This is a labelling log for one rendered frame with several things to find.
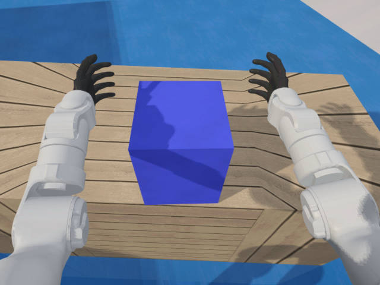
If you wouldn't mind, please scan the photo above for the left robot upper arm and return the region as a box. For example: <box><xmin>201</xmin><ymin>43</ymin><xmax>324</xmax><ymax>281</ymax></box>
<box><xmin>0</xmin><ymin>196</ymin><xmax>89</xmax><ymax>285</ymax></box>

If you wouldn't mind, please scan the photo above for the pedestal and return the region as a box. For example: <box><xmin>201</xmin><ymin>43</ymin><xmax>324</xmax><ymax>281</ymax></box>
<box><xmin>0</xmin><ymin>61</ymin><xmax>380</xmax><ymax>265</ymax></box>

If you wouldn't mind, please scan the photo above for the robot left hand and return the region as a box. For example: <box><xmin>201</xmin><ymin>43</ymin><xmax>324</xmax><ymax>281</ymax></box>
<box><xmin>73</xmin><ymin>54</ymin><xmax>115</xmax><ymax>105</ymax></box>

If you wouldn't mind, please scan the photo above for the robot left forearm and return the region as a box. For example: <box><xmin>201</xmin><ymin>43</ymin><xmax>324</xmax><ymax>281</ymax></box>
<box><xmin>11</xmin><ymin>90</ymin><xmax>96</xmax><ymax>249</ymax></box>

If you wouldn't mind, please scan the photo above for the robot right hand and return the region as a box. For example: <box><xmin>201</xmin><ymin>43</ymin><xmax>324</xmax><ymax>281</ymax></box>
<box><xmin>248</xmin><ymin>52</ymin><xmax>289</xmax><ymax>103</ymax></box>

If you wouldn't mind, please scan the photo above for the right robot upper arm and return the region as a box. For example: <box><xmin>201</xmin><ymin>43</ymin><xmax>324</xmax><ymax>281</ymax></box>
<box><xmin>300</xmin><ymin>178</ymin><xmax>380</xmax><ymax>285</ymax></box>

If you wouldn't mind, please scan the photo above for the robot right forearm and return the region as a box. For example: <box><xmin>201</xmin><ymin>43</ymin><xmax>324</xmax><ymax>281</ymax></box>
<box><xmin>267</xmin><ymin>87</ymin><xmax>380</xmax><ymax>225</ymax></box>

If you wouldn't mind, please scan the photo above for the carton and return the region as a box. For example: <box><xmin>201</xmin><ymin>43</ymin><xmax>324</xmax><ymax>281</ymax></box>
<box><xmin>128</xmin><ymin>81</ymin><xmax>234</xmax><ymax>205</ymax></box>

